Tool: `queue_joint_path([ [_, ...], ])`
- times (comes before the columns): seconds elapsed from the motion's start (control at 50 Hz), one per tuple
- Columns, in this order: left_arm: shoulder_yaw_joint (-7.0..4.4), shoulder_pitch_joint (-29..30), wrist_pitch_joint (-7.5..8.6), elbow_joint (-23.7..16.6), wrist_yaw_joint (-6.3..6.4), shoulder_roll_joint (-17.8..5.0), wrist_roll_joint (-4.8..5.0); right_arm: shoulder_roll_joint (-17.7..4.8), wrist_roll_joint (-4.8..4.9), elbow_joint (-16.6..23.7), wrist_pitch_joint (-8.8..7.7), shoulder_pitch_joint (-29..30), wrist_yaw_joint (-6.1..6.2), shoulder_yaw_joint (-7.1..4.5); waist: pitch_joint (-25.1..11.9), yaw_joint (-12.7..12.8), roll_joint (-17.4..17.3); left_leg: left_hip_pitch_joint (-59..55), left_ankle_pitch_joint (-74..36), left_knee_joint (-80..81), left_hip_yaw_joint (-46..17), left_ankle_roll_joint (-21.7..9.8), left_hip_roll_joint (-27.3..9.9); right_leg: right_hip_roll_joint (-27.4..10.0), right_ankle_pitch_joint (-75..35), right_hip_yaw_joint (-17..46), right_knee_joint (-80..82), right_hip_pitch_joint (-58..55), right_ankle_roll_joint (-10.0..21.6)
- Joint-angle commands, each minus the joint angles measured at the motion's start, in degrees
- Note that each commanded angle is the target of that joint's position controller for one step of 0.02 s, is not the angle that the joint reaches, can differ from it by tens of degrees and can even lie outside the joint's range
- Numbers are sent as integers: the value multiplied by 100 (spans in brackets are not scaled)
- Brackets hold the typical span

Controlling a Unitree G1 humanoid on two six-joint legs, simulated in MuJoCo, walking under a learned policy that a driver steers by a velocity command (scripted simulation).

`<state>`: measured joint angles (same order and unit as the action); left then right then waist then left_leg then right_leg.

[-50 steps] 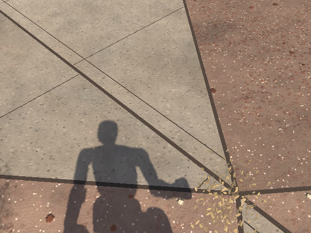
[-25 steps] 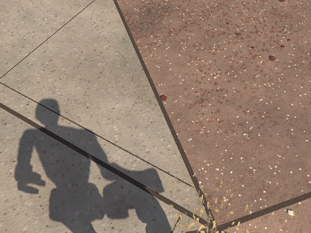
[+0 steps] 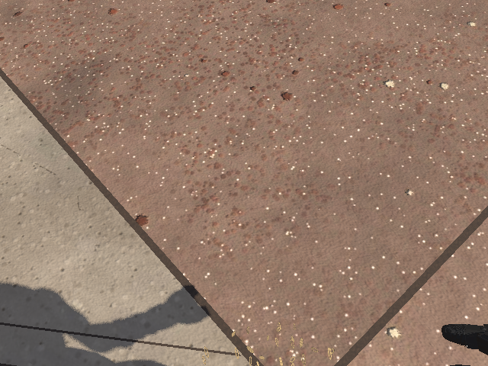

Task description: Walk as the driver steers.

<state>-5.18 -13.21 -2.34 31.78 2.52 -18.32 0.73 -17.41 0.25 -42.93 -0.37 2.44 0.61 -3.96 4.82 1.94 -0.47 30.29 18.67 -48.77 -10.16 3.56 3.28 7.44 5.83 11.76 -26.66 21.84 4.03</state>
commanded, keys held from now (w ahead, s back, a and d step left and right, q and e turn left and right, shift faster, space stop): e+shift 0.02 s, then shift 0.24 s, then q+shift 0.68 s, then shift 0.06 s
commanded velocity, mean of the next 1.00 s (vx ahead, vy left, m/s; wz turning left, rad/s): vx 0.01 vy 0.00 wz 0.26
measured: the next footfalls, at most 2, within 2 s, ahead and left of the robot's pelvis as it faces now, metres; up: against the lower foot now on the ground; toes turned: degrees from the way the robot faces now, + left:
left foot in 0.20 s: +0.13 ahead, +0.16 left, +0.00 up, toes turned -15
right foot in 0.54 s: +0.04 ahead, -0.07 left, +0.00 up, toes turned +5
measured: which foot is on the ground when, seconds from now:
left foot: up 0.00-0.18, down 0.20-0.54, up 0.56-0.92, down 0.94-1.00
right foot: down 0.00-0.20, up 0.22-0.52, down 0.54-0.94, up 0.96-1.00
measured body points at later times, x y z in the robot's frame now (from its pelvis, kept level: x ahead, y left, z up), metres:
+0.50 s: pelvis +0.04 +0.06 +0.00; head +0.09 +0.06 +0.45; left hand +0.26 +0.30 -0.09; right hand +0.12 -0.23 -0.11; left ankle +0.09 +0.17 -0.74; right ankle +0.00 -0.08 -0.73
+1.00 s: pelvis +0.05 +0.09 -0.02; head +0.10 +0.13 +0.43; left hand +0.09 +0.42 -0.12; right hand +0.32 -0.12 -0.09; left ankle +0.04 +0.19 -0.74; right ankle +0.01 -0.07 -0.68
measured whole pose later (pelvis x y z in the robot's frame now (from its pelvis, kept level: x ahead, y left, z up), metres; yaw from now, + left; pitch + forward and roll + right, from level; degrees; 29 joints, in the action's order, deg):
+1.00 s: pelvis +0.05 +0.09 -0.02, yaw +20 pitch +2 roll -1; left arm -5.5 -8.1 0.6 38.7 0.3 -18.7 0.0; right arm -19.1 0.3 -33.7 2.9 -7.1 -1.4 -5.0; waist 5.5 0.5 1.4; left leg 23.1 16.4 -36.9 1.8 -2.7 0.8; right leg -4.5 33.6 -2.7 -59.2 21.4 -3.7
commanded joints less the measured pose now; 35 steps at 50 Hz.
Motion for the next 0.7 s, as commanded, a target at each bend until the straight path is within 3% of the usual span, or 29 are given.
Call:
queue_joint_path([
  [0.02, -314, 146, -2, -524, 50, -987, -9, -443, 23, 242, -50, -112, 6, -134, -1134, -112, 827, -131, -191, 409, 67, 78, 136, -1248, 143, 1857, 666, -1051, 676],
  [0.12, -196, 286, -54, -582, -46, -810, -67, -558, -13, 187, -171, -376, -83, -155, -1254, 6, 1058, -818, -197, 1157, 272, -60, -56, -1293, -731, 1975, 201, -1111, 668],
  [0.16, -138, 454, -69, -596, -81, -759, -15, -569, -37, 127, -217, -685, -136, -178, -1195, -178, 978, -1456, -855, 2109, 437, -225, -127, -1148, -726, 1966, -52, -921, 537],
  [0.18, -100, 344, -63, -554, -95, -670, 2, -653, -87, 125, -218, -747, -136, -202, -1133, -175, 711, -1835, -1418, 2631, 272, -374, -397, -927, -71, 1798, -285, -721, 324],
  [0.2, -13, -14, -56, -498, -115, -420, -75, -953, -185, 252, -189, -614, -108, -232, -1135, 74, -419, -2193, -1919, 3050, -833, -760, -1430, -307, 1821, 1117, -1303, -310, -12],
  [0.22, -80, 79, -4, -668, -92, -674, -38, -1248, -300, 212, -147, -686, -76, -278, -692, 103, -1572, -1890, -2565, 3333, -2042, -1744, -2246, 434, 3212, 179, -2389, 527, -369],
  [0.24, -205, 42, 59, -574, -85, -1086, -117, -1101, -231, 283, -160, -632, -56, -261, -664, 39, -1192, -1729, -2204, 3289, -2362, -2092, -2555, 27, 3053, 198, -3474, 767, -591],
  [0.26, -252, 114, 57, -426, -93, -1197, -78, -878, -138, 327, -143, -552, -19, -198, -632, -3, -723, -1713, -1888, 3146, -1767, -1875, -2213, -83, 2639, 193, -3849, 743, -669],
  [0.28, -172, 171, 24, -310, -74, -900, -104, -689, -77, 318, -125, -530, -2, -117, -629, -31, -480, -1720, -1528, 3087, -1365, -1590, -1793, -113, 2394, 213, -3875, 628, -771],
  [0.32, 58, 134, -3, -243, -106, -259, -199, -322, -25, 235, -113, -463, -34, 91, -624, 38, -534, -1704, -1378, 3131, -980, -1383, -1365, -422, 2086, -14, -3257, 280, -949],
  [0.34, 112, 283, 28, -291, -135, -151, -212, -423, 8, 221, -61, -481, -51, 65, -546, -2, -721, -1726, -1453, 3136, -770, -1310, -1115, -554, 2039, -461, -2581, 137, -1004],
  [0.36, 114, 544, 80, -351, -125, -148, -180, -709, 53, 228, 16, -624, -48, -46, -463, -168, -893, -1805, -1691, 3032, -750, -1303, -959, -516, 2082, -748, -2006, 52, -1022],
  [0.38, 84, 751, 120, -379, -94, -220, -124, -1045, 66, 211, 82, -931, -35, -171, -484, -370, -985, -2031, -1927, 2933, -926, -1364, -983, -393, 2201, -868, -1666, 50, -1026],
  [0.4, 47, 786, 149, -359, -66, -301, -57, -1215, 64, 198, 117, -1163, -23, -236, -606, -462, -1027, -2306, -2039, 2865, -1185, -1428, -1079, -318, 2247, -828, -1403, 29, -1021],
  [0.44, -1, 668, 190, -264, -26, -384, 43, -1229, 108, 253, 129, -1236, -13, -278, -782, -443, -1107, -2667, -2161, 2845, -1699, -1499, -1222, -272, 2046, -650, -868, -36, -944],
  [0.48, -22, 462, 247, -131, -20, -375, 56, -1138, 205, 316, 145, -1110, 6, -300, -892, -303, -1129, -2747, -2383, 2774, -1966, -1454, -1197, -241, 1698, -573, -171, -320, -813],
  [0.52, -70, 32, 319, 110, -67, -400, 52, -1035, 299, 418, 197, -898, 70, -316, -1108, -63, -1014, -2273, -2359, 2553, -1856, -1192, -969, -336, 704, -642, 850, -1321, -626],
  [0.54, -129, -159, 321, 193, -65, -563, 19, -867, 299, 466, 210, -921, 107, -285, -1297, -52, -805, -1614, -1842, 2262, -1614, -935, -759, -785, 244, -484, 915, -2138, -460],
  [0.56, -228, -112, 276, 192, -51, -991, -147, -566, 248, 619, 184, -908, 99, -212, -1187, -190, 522, -420, -605, 1365, -738, -579, -180, -1798, -837, 462, 741, -2581, 137],
  [0.58, -236, 241, 259, 125, -85, -943, -337, -651, 212, 629, 130, -1107, 56, -246, -983, -267, 1565, 374, 1388, 363, 134, -282, 221, -2784, -2184, 1224, 823, -2424, 872],
  [0.6, -130, 499, 283, -22, -71, -615, -374, -1018, 151, 504, 117, -1319, 24, -374, -894, -319, 1125, 479, 1619, -853, 182, -90, -161, -3025, -2789, 1011, 767, -2200, 1071],
  [0.62, -63, 725, 294, -78, -26, -399, -316, -1071, 180, 397, 166, -1423, 4, -436, -843, -424, 809, 470, 1373, -1365, 278, 4, -254, -2735, -2737, 505, 687, -2084, 898],
  [0.66, -41, 907, 322, -38, 30, -344, -109, -789, 149, 386, 300, -1446, -10, -371, -579, -422, 757, 848, 670, -1721, 462, 228, -459, -2280, -2790, -263, 553, -2124, 617],
  [0.7, -87, 650, 284, 65, 63, -464, -131, -555, 170, 622, 312, -1117, -97, -260, -468, -189, 824, 956, 308, -1468, 809, 370, -577, -2131, -2890, -676, 622, -2130, 691],
])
